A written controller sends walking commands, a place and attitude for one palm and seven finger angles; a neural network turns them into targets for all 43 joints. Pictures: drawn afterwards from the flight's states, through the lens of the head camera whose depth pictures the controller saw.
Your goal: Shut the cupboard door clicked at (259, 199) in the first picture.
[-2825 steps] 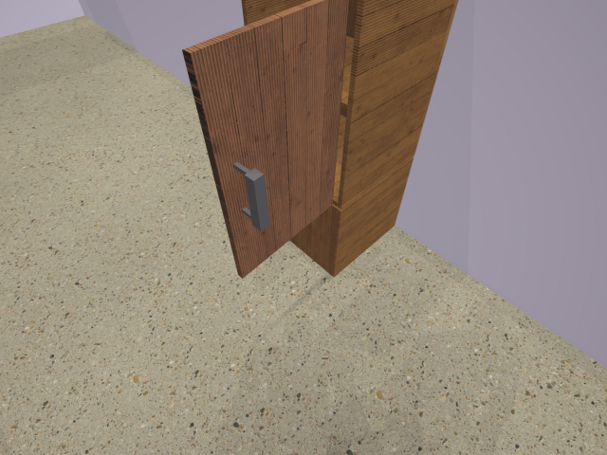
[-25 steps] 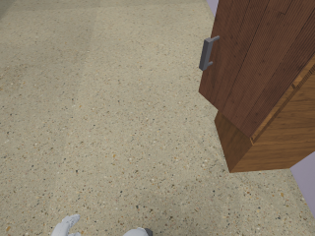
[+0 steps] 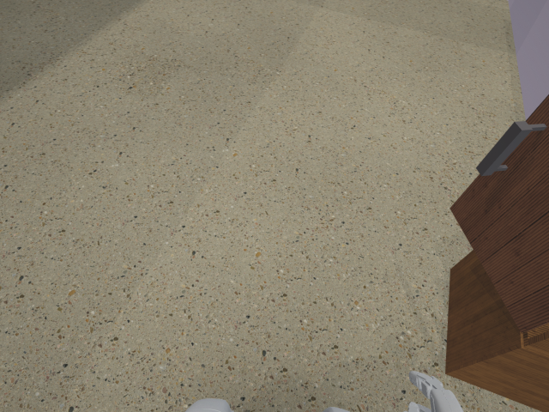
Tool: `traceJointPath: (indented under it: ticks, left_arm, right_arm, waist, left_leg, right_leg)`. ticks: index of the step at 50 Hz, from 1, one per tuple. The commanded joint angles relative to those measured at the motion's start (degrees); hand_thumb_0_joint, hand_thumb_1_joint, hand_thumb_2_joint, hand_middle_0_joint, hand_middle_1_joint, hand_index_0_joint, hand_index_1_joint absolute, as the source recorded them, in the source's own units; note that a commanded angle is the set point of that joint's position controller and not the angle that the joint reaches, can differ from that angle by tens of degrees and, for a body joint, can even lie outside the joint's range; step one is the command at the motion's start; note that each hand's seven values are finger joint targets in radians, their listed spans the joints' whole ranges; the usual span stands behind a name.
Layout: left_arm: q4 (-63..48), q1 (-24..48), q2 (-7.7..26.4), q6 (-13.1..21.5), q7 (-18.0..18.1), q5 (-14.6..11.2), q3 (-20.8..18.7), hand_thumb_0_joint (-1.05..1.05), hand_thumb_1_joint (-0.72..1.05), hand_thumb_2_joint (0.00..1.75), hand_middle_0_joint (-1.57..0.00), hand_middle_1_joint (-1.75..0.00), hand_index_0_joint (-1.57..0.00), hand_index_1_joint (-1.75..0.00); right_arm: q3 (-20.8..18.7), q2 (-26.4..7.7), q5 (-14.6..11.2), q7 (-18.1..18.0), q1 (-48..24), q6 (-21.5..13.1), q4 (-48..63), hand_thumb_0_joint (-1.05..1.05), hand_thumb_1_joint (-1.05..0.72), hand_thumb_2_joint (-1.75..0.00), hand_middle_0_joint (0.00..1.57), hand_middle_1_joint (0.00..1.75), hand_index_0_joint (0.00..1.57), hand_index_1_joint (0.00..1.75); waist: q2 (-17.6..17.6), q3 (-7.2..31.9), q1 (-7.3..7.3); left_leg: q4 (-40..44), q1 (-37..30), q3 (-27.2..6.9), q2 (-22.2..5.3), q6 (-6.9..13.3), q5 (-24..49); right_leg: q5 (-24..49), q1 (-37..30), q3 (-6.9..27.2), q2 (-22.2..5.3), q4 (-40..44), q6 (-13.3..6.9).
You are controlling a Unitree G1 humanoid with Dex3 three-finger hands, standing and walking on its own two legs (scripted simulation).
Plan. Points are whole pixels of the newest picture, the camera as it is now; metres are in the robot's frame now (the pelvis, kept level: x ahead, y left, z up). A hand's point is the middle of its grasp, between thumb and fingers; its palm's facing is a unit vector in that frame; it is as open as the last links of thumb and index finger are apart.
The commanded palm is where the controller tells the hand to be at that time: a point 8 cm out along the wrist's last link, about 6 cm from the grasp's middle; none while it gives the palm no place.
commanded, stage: walk to a spot facing it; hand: left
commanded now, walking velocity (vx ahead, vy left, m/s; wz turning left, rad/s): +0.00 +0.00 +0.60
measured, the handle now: (510, 149) +0.69 -0.48 -0.03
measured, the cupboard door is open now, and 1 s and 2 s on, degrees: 30 30 30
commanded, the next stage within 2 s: turn to face it in 1.30 s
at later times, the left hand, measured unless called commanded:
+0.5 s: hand out of the picture +0.05 +0.17 -0.12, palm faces +0.28 -0.92 -0.27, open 7.4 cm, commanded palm none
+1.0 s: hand out of the picture +0.02 +0.29 -0.16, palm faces +0.58 -0.79 -0.20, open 7.4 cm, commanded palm none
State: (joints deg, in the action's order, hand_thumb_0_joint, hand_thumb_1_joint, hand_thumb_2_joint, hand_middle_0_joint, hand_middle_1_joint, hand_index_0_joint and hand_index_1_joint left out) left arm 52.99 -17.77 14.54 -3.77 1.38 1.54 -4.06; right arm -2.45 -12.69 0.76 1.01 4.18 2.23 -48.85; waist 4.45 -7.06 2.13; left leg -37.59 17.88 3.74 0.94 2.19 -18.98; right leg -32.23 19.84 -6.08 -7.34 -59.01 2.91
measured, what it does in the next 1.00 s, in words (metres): walks ahead, turning left: right foot, then left foot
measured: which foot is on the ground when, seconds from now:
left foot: down 0.00-0.34, up 0.36-0.76, down 0.78-1.00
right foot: up 0.00-0.32, down 0.34-0.78, up 0.80-1.00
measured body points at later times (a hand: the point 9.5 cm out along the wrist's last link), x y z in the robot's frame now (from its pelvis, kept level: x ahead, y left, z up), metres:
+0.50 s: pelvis +0.03 -0.04 +0.02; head +0.06 -0.06 +0.47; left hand +0.04 +0.22 -0.10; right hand +0.13 -0.28 -0.14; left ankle -0.03 +0.08 -0.62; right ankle +0.04 -0.15 -0.72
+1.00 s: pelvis +0.11 +0.09 +0.02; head +0.11 +0.13 +0.46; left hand -0.01 +0.33 -0.14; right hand +0.32 -0.07 -0.10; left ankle +0.08 +0.13 -0.72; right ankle +0.21 -0.05 -0.63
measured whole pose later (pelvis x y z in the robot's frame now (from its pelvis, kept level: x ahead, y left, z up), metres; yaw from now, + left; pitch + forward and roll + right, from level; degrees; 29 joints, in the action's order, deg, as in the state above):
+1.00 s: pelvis +0.11 +0.09 +0.02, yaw +34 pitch -1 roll -1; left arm 54.0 -14.7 14.7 -0.9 -1.5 2.3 -4.8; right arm -1.4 -11.8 1.1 -0.3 11.7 -1.8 -51.4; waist 2.6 -4.6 0.7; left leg -28.3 12.6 4.6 3.0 5.9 -15.1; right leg -15.9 31.6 -2.0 -8.5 -66.0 3.1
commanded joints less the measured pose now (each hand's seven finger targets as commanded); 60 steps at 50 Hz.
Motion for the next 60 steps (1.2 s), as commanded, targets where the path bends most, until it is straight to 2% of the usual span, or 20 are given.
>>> traceJointPath:
  ticks: [1, 8, 12, 15, 16, 17, 19, 21, 24, 30, 34, 36, 38, 39, 40, 42, 44, 46, 51, 60]
  left_arm:
    - [-7.4, 5.8, 6.0, 1.6, 0.0, -0.1, -1.7, 0.00, 0.90, 0.90, -0.20, -0.30, -0.20, -0.30]
    - [-7.8, 6.2, 4.6, 1.4, -0.7, 0.0, -1.7, 0.00, 0.90, 0.90, -0.20, -0.30, -0.20, -0.30]
    - [-8.6, 6.0, 3.9, 2.0, -0.6, -0.3, -1.3, 0.00, 0.90, 0.90, -0.20, -0.30, -0.20, -0.30]
    - [-6.8, -1.8, 5.9, 3.3, -0.7, -0.3, -2.0, 0.00, 0.90, 0.90, -0.20, -0.30, -0.20, -0.30]
    - [-6.5, -4.7, 10.1, 4.1, -0.4, 0.7, -3.0, 0.00, 0.90, 0.90, -0.20, -0.30, -0.20, -0.30]
    - [-7.2, -3.8, 13.8, 4.0, -0.1, 0.7, -3.1, 0.00, 0.90, 0.90, -0.20, -0.30, -0.20, -0.30]
    - [-9.5, 6.0, 9.0, 3.9, 0.3, -0.2, -1.9, 0.00, 0.90, 0.90, -0.20, -0.30, -0.20, -0.30]
    - [-9.3, 7.4, 6.1, 4.6, 0.3, -0.4, -1.1, 0.00, 0.90, 0.90, -0.20, -0.30, -0.20, -0.30]
    - [-6.9, 2.7, 5.4, 6.0, 0.1, -0.3, -1.1, 0.00, 0.90, 0.90, -0.20, -0.30, -0.20, -0.30]
    - [-1.9, -6.2, 5.8, 6.9, 0.1, 0.4, -1.7, 0.00, 0.90, 0.90, -0.20, -0.30, -0.20, -0.30]
    - [-0.8, -6.6, 7.1, 6.7, -0.4, 0.6, -2.1, 0.00, 0.90, 0.90, -0.20, -0.30, -0.20, -0.30]
    - [-0.9, -5.0, 8.6, 6.8, -0.6, 0.6, -2.6, 0.00, 0.90, 0.90, -0.20, -0.30, -0.20, -0.30]
    - [-1.1, -3.0, 8.9, 6.7, -1.2, -0.2, -2.6, 0.00, 0.90, 0.90, -0.20, -0.30, -0.20, -0.30]
    - [-3.7, -1.7, 5.3, 6.4, -2.2, -0.8, -2.1, 0.00, 0.90, 0.90, -0.20, -0.30, -0.20, -0.30]
    - [-8.2, 6.3, 4.8, 6.0, -2.1, -0.2, -0.9, 0.00, 0.90, 0.90, -0.20, -0.30, -0.20, -0.30]
    - [-7.9, 9.2, 5.0, 5.8, -1.7, -0.1, -1.4, 0.00, 0.90, 0.90, -0.20, -0.30, -0.20, -0.30]
    - [-4.3, 4.5, 4.3, 5.0, -2.2, 0.4, -1.6, 0.00, 0.90, 0.90, -0.20, -0.30, -0.20, -0.30]
    - [-2.6, 0.9, 3.2, 4.4, -2.7, 0.6, -1.4, 0.00, 0.90, 0.90, -0.20, -0.30, -0.20, -0.30]
    - [-3.3, 3.8, 2.6, 4.2, -2.9, 0.5, -1.0, 0.00, 0.90, 0.90, -0.20, -0.30, -0.20, -0.30]
    - [-6.2, 15.2, 0.5, 5.4, -2.8, -0.2, 0.2, 0.00, 0.90, 0.90, -0.20, -0.30, -0.20, -0.30]
  right_arm:
    - [-2.8, -11.8, 0.6, -2.2, 5.9, -0.5, 2.2, 0.00, -0.90, -0.90, 0.20, 0.30, 0.20, 0.30]
    - [-3.3, -12.3, 0.9, -1.8, 4.8, -0.6, 2.9, 0.00, -0.90, -0.90, 0.20, 0.30, 0.20, 0.30]
    - [-3.8, -12.3, 1.2, -1.6, 4.8, -0.2, 3.0, 0.00, -0.90, -0.90, 0.20, 0.30, 0.20, 0.30]
    - [-3.9, -10.9, 0.5, -1.4, 2.9, -0.1, 3.9, 0.00, -0.90, -0.90, 0.20, 0.30, 0.20, 0.30]
    - [-3.3, -6.5, 0.0, -1.1, 4.3, -0.2, 4.4, 0.00, -0.90, -0.90, 0.20, 0.30, 0.20, 0.30]
    - [-3.0, -4.6, 0.3, -0.9, 4.4, -0.6, 5.2, 0.00, -0.90, -0.90, 0.20, 0.30, 0.20, 0.30]
    - [-3.8, -7.5, 1.2, -0.2, 7.2, 0.3, 3.5, 0.00, -0.90, -0.90, 0.20, 0.30, 0.20, 0.30]
    - [-3.5, -7.0, 1.4, 0.6, 8.0, 0.4, 1.2, 0.00, -0.90, -0.90, 0.20, 0.30, 0.20, 0.30]
    - [-2.9, -5.0, 0.9, 1.5, 6.7, 0.0, 0.9, 0.00, -0.90, -0.90, 0.20, 0.30, 0.20, 0.30]
    - [-1.9, -2.6, 0.6, 2.1, -0.2, -0.7, 2.2, 0.00, -0.90, -0.90, 0.20, 0.30, 0.20, 0.30]
    - [-1.3, -2.1, 0.6, 2.5, -2.8, -1.5, 3.4, 0.00, -0.90, -0.90, 0.20, 0.30, 0.20, 0.30]
    - [-1.5, -3.1, 0.6, 2.4, 0.6, -2.1, 3.0, 0.00, -0.90, -0.90, 0.20, 0.30, 0.20, 0.30]
    - [-2.8, -7.3, 1.0, 1.8, 13.5, -2.9, -0.3, 0.00, -0.90, -0.90, 0.20, 0.30, 0.20, 0.30]
    - [-5.0, -15.9, 1.4, 1.0, 21.8, -3.2, -2.0, 0.00, -0.90, -0.90, 0.20, 0.30, 0.20, 0.30]
    - [-5.5, -19.2, 0.7, -0.2, 27.3, -3.2, -3.4, 0.00, -0.90, -0.90, 0.20, 0.30, 0.20, 0.30]
    - [-4.1, -15.4, 0.4, -1.0, 20.7, -3.2, -2.5, 0.00, -0.90, -0.90, 0.20, 0.30, 0.20, 0.30]
    - [-2.4, -10.9, 0.6, -1.6, 12.0, -3.9, 0.3, 0.00, -0.90, -0.90, 0.20, 0.30, 0.20, 0.30]
    - [-1.7, -9.2, 0.5, -1.8, 10.5, -4.9, 0.1, 0.00, -0.90, -0.90, 0.20, 0.30, 0.20, 0.30]
    - [-1.5, -7.4, -0.1, -2.0, 14.0, -5.7, -2.6, 0.00, -0.90, -0.90, 0.20, 0.30, 0.20, 0.30]
    - [-0.7, -3.6, 0.1, -2.9, 24.3, -6.4, -9.2, 0.00, -0.90, -0.90, 0.20, 0.30, 0.20, 0.30]
  waist:
    - [-16.4, 6.5, -4.58]
    - [-12.9, 5.9, -3.16]
    - [-14.8, 7.2, -2.79]
    - [-9.9, 11.0, 1.54]
    - [4.7, 12.5, 2.93]
    - [16.0, 10.1, 3.16]
    - [6.5, 5.5, -2.78]
    - [7.6, 4.0, -3.83]
    - [7.0, 4.7, -2.49]
    - [5.2, 4.4, 1.04]
    - [5.8, 2.3, 1.38]
    - [4.9, 3.6, -0.79]
    - [-3.1, 10.9, -7.71]
    - [-21.5, 15.6, -11.88]
    - [-22.0, 15.1, -14.12]
    - [-11.7, 8.5, -10.49]
    - [-12.1, 4.1, -5.93]
    - [-11.2, 4.3, -3.46]
    - [-7.9, 3.2, -2.72]
    - [-8.9, -0.2, -5.28]
  left_leg:
    - [16.5, -8.8, -17.1, -16.1, 7.6, 31.9]
    - [19.8, -3.1, -19.8, -12.5, 7.1, 10.8]
    - [17.2, -0.6, -22.5, -11.0, 6.7, 13.2]
    - [9.6, 10.1, -21.1, -6.5, 3.7, -1.2]
    - [-4.3, 20.7, -14.2, 1.0, -0.3, -13.9]
    - [-22.3, 25.3, -7.4, 5.0, -3.3, -17.8]
    - [-33.8, 21.8, -9.8, -0.9, -3.2, -8.3]
    - [-36.5, 20.2, -7.2, -3.0, -4.2, -2.4]
    - [-31.6, 20.9, -4.1, -3.5, -4.8, 0.7]
    - [-18.4, 22.6, -0.4, -4.6, -3.8, -1.3]
    - [-6.2, 16.0, 3.4, -4.1, -2.1, -3.0]
    - [-0.4, 7.0, 5.0, -2.7, -0.7, -5.0]
    - [9.6, -16.3, 4.5, -0.4, 0.7, 1.1]
    - [14.7, -29.8, -20.9, -16.5, 6.7, -2.2]
    - [20.5, -32.5, -33.7, -23.6, 10.7, 3.2]
    - [22.7, -19.5, -28.1, -22.5, 10.1, -0.4]
    - [24.5, -7.7, -21.9, -17.8, 7.5, -3.4]
    - [25.5, -6.6, -17.6, -14.8, 6.9, 0.3]
    - [27.7, -11.2, -15.5, -13.0, 7.7, 8.6]
    - [25.2, -21.5, -13.2, -12.6, 8.0, 31.1]
  right_leg:
    - [5.7, 12.6, 6.3, -0.1, -8.8, 1.2]
    - [9.8, 8.9, 5.3, 2.9, 3.0, 1.7]
    - [9.8, 1.7, 4.0, 6.1, 14.3, 1.1]
    - [15.2, -16.8, 4.5, 6.3, 30.4, 0.6]
    - [3.0, -25.5, 17.5, -5.5, 42.5, -2.5]
    - [-5.7, -20.5, 35.0, -19.4, 50.0, -8.1]
    - [-2.9, -8.0, 25.5, -17.0, 50.3, -9.0]
    - [8.3, -8.1, 15.5, -11.8, 47.4, -7.5]
    - [23.3, -14.5, 6.1, -10.2, 44.8, -7.7]
    - [32.0, -24.7, 1.5, -13.1, 43.5, -8.2]
    - [31.0, -21.5, -1.5, -15.1, 42.0, -8.2]
    - [33.4, -18.0, -3.1, -16.2, 37.4, -7.8]
    - [35.0, -7.8, -10.3, -11.5, 16.6, -4.2]
    - [6.1, 11.6, -10.8, -2.7, -2.4, 0.0]
    - [-3.2, 23.7, -2.1, 0.7, -12.3, 0.5]
    - [4.5, 23.2, 3.9, -2.7, -15.5, -0.9]
    - [11.0, 17.7, 5.9, -3.8, -11.8, -0.5]
    - [16.0, 15.8, 5.3, -2.3, -9.5, 0.0]
    - [24.0, 20.1, 5.7, -1.1, -3.3, 1.0]
    - [28.3, 22.8, 4.0, 1.0, 11.0, -0.8]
